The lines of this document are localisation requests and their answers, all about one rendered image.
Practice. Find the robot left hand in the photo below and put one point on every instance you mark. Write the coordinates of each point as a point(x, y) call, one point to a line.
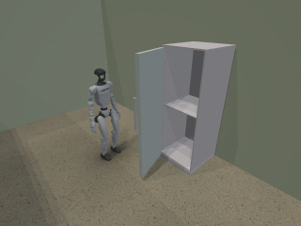
point(118, 113)

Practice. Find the handle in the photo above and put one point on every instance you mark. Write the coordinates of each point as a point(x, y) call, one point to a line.
point(135, 115)

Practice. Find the fridge door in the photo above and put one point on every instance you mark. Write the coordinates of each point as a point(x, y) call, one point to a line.
point(149, 85)

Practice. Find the robot right hand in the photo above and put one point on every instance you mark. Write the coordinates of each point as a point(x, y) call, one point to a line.
point(93, 126)

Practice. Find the right robot forearm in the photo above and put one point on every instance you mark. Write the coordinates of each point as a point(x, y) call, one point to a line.
point(90, 112)

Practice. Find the right robot upper arm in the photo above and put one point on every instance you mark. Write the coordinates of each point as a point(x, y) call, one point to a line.
point(91, 91)

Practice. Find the robot left foot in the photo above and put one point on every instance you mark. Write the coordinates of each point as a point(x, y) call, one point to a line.
point(115, 149)

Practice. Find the robot left shin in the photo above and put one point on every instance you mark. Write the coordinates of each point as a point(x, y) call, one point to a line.
point(115, 140)

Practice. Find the left robot upper arm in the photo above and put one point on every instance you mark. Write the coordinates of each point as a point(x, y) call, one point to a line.
point(111, 88)

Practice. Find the left robot forearm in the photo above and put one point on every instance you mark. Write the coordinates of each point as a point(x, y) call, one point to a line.
point(113, 103)

